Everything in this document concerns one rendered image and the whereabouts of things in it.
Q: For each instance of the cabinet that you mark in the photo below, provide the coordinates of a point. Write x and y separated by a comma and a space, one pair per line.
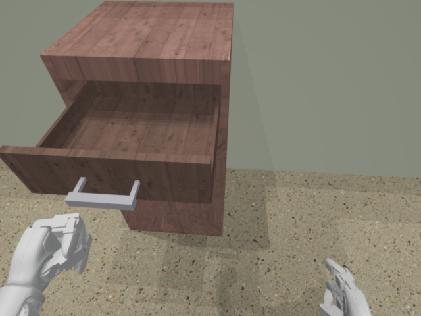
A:
155, 41

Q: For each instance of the robot left hand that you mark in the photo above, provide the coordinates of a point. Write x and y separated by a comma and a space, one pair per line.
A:
63, 237

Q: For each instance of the drawer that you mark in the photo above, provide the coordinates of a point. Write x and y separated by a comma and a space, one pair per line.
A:
112, 133

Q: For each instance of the robot left forearm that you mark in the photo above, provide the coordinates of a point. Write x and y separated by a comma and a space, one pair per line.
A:
20, 300

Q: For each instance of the robot right hand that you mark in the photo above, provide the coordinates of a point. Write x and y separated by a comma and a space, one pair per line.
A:
350, 300

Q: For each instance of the handle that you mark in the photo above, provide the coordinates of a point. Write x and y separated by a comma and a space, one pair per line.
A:
102, 201

